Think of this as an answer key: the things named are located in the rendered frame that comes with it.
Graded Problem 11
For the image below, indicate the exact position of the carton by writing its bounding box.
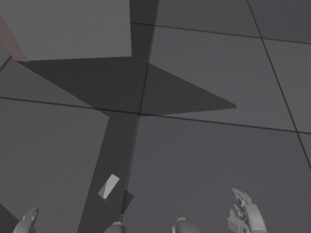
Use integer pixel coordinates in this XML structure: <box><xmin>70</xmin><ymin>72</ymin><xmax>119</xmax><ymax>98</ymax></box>
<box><xmin>98</xmin><ymin>174</ymin><xmax>122</xmax><ymax>206</ymax></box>

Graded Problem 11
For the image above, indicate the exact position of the right robot hand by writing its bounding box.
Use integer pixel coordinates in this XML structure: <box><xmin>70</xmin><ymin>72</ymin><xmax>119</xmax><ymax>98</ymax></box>
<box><xmin>227</xmin><ymin>188</ymin><xmax>267</xmax><ymax>233</ymax></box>

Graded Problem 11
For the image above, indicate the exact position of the left robot hand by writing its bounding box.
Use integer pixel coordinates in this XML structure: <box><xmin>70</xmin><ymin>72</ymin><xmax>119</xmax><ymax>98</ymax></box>
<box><xmin>13</xmin><ymin>207</ymin><xmax>39</xmax><ymax>233</ymax></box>

